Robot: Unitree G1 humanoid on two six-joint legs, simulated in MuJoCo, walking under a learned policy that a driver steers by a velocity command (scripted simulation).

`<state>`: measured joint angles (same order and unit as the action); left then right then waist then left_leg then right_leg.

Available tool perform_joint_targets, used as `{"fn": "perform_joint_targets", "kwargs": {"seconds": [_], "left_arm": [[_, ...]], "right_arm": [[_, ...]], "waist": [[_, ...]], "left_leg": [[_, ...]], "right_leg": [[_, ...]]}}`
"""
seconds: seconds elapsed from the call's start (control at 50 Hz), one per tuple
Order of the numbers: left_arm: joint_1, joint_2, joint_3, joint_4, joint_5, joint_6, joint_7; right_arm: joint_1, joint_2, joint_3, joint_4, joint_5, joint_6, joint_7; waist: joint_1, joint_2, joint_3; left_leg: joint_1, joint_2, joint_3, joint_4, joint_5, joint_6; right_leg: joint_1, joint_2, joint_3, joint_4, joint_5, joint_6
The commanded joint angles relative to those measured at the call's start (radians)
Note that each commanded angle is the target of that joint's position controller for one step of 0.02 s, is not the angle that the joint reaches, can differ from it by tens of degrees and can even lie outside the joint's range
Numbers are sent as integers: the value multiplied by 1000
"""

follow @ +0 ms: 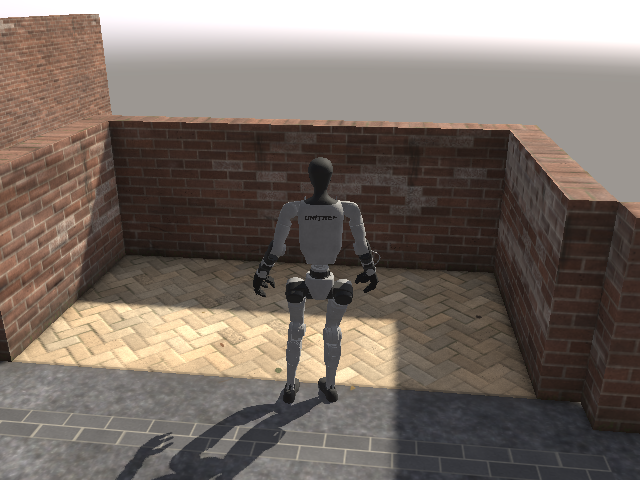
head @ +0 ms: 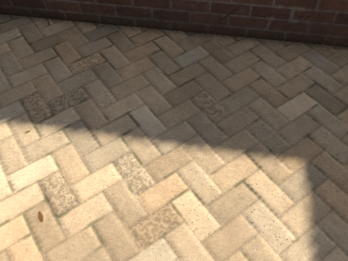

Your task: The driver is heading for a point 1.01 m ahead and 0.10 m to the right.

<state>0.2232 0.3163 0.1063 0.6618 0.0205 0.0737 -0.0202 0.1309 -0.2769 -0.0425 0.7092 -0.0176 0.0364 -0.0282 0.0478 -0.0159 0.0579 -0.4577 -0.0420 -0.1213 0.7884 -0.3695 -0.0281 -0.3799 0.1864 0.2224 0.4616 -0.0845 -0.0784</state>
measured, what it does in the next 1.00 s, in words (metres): steps on the spot, turning right: left foot, then right foot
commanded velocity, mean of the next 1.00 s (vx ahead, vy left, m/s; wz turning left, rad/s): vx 0.00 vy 0.00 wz -0.54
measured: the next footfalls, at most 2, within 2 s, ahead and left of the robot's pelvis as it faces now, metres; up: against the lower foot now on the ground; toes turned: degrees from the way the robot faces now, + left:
left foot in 0.10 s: +0.09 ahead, +0.13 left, +0.00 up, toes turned -14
right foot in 0.52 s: -0.02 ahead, -0.08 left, +0.00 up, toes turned -27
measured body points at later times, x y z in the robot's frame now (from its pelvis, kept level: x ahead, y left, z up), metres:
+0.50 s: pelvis +0.00 +0.03 +0.00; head +0.04 +0.01 +0.45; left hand +0.27 +0.19 -0.10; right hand -0.02 -0.27 -0.11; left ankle +0.05 +0.13 -0.73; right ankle -0.06 -0.07 -0.72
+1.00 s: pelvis +0.00 +0.03 +0.01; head +0.02 +0.04 +0.46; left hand +0.22 +0.18 -0.13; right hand -0.05 -0.24 -0.11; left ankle +0.05 +0.12 -0.73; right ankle -0.05 -0.06 -0.73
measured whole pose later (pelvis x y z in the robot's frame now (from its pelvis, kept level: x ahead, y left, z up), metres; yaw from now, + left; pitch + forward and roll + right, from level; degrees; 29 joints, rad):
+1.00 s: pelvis +0.00 +0.03 +0.01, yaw -30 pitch -1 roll -1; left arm 0.18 0.23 0.00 0.85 0.02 0.03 0.00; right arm 0.24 -0.22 -0.01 0.82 -0.02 0.02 -0.01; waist 0.00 -0.03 0.03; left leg -0.18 0.00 0.03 0.45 -0.25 0.02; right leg -0.16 0.06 0.04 0.42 -0.23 -0.03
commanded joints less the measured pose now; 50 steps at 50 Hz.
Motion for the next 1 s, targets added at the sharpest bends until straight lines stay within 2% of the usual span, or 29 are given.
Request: {"fn": "perform_joint_targets", "kwargs": {"seconds": [0.02,0.06,0.08,0.1,0.12,0.14,0.16,0.18,0.22,0.26,0.34,0.44,0.48,0.5,0.52,0.54,0.56,0.58,0.6,0.62,0.66,0.74,0.82,0.86,0.88,0.9,0.92,0.94,1.0], "left_arm": [[-10,166,47,-64,3,-10,-4],[-50,160,45,-70,-4,-11,-8],[-71,148,40,-73,-14,-15,-6],[-28,98,26,-73,-24,-21,-1],[-9,67,24,-85,-33,-25,8],[-26,171,44,-64,19,-30,10],[-16,171,48,-54,22,-28,-1],[22,149,41,-38,22,-19,-13],[69,131,31,-18,4,-1,-36],[6,121,20,-38,-8,4,-44],[-88,86,-1,-77,-9,10,-53],[-81,61,-20,-78,-23,7,-37],[-58,55,-24,-68,-19,0,-27],[-19,48,-27,-52,-6,-9,-19],[6,82,-23,-40,13,-23,-9],[25,166,-15,-54,21,-39,1],[37,236,4,-53,-4,-46,8],[36,162,-13,-43,-12,-48,9],[-25,110,-36,-39,-11,-48,13],[-84,86,-45,-40,-6,-44,18],[-97,73,-52,-30,-8,-46,30],[-79,61,-61,5,-4,-55,27],[-81,65,-63,41,3,-55,25],[-111,49,-72,54,-10,-57,31],[-95,14,-84,58,-8,-63,32],[-29,-2,-83,70,-13,-61,27],[-35,13,-84,102,-5,-52,29],[-46,24,-81,118,-2,-50,28],[-44,44,-73,162,-2,-61,27]], "right_arm": [[9,-89,-20,-67,11,-25,-6],[71,-99,-23,-52,16,-32,-16],[118,-111,-28,-41,13,-37,-27],[119,-187,-45,-51,6,-40,-40],[42,-280,-60,-89,-8,-35,-39],[-25,-221,-47,-103,-23,-29,-31],[-46,-148,-28,-112,-19,-27,-28],[-76,-113,-17,-116,-15,-26,-22],[-82,-107,-12,-135,-13,-26,-22],[-8,-118,-17,-125,-15,-29,-20],[116,-158,-41,-91,-15,-33,-11],[97,-181,-55,-74,-14,-36,20],[96,-189,-57,-63,-2,-31,26],[84,-185,-56,-57,13,-24,27],[124,-166,-52,-44,19,-21,29],[180,-72,-28,-69,-2,-12,36],[105,-62,-18,-104,-2,8,24],[81,-110,-29,-89,3,19,21],[85,-102,-29,-72,14,20,26],[112,-112,-33,-48,18,15,29],[161,-127,-38,-11,1,15,32],[143,-72,-19,2,8,25,32],[144,-62,-13,19,9,24,17],[182,-40,-2,40,0,5,10],[188,-66,-2,45,-15,-13,5],[120,-146,-15,35,-8,-23,5],[86,-119,-11,35,2,-28,16],[68,-84,0,38,0,-31,21],[98,-80,1,71,7,-37,11]], "waist": [[-6,-120,-127],[-41,-137,-122],[-75,-124,-116],[-57,7,-138],[-39,257,-137],[-27,132,-72],[-6,106,-76],[15,95,-71],[12,142,-81],[-37,142,-68],[-102,176,-85],[-85,240,-125],[-65,241,-126],[-30,211,-127],[-20,118,-142],[-48,-170,-182],[1,-278,-160],[9,-153,-144],[-25,-142,-95],[-57,-135,-75],[-66,-153,-92],[-48,-119,-90],[-42,-126,-76],[-89,-62,-81],[-78,4,-99],[1,132,-70],[-20,136,-62],[-24,134,-37],[-48,121,-39]], "left_leg": [[53,-44,9,-103,-5,25],[205,-62,16,-260,16,47],[320,-39,13,-409,75,58],[427,136,-135,-545,-27,95],[409,411,-439,-647,-142,202],[273,426,-379,-635,-7,248],[226,373,-264,-578,143,242],[220,304,-142,-543,252,214],[269,247,-6,-504,366,198],[353,254,44,-485,436,202],[474,315,79,-442,600,224],[385,314,152,-369,675,207],[371,311,157,-314,673,189],[328,294,185,-255,634,156],[225,272,220,-171,505,96],[-3,190,283,53,-50,22],[-76,86,204,150,-264,3],[-71,110,140,220,-237,0],[-59,109,123,223,-177,2],[-36,113,121,189,-116,-1],[12,89,145,185,-57,-10],[91,74,145,18,-47,-3],[200,49,154,-174,-16,26],[356,62,138,-411,211,45],[434,153,27,-467,285,56],[343,235,-63,-465,332,99],[231,248,-67,-478,267,124],[202,211,-39,-485,209,102],[263,153,18,-475,213,69]], "right_leg": [[125,-248,389,-166,-222,-87],[44,-215,404,-166,-237,-41],[-27,-169,384,-151,-317,8],[-114,-84,285,-23,-480,71],[-231,78,-21,321,-489,112],[-246,-29,-74,516,-415,127],[-184,-62,-88,609,-364,123],[-173,-71,-99,693,-316,117],[-201,-91,-146,795,-275,125],[-248,-125,-181,728,-269,143],[-240,-174,-219,563,-332,162],[5,-139,-284,300,-385,111],[80,-125,-295,138,-325,87],[168,-120,-296,-33,-198,72],[305,-168,-209,-159,-62,56],[473,-466,138,-183,194,8],[357,-583,210,-114,510,-159],[363,-530,128,-99,542,-185],[315,-470,50,-107,497,-162],[292,-409,-6,-119,445,-124],[296,-362,-62,-109,518,-114],[271,-363,-54,-118,353,-116],[205,-372,0,-105,218,-117],[127,-344,1,-78,98,-60],[77,-307,-8,-52,5,-13],[105,-199,-92,-61,-131,19],[221,-187,-112,-78,-144,33],[250,-195,-104,-88,-109,34],[236,-220,-88,-96,-18,32]]}}
Keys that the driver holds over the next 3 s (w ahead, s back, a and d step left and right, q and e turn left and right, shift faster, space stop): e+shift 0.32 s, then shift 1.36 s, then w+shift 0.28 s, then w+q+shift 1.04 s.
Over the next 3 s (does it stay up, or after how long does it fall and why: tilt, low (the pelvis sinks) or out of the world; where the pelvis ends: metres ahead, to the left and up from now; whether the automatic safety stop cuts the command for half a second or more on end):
stays up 0.78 -0.20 -0.02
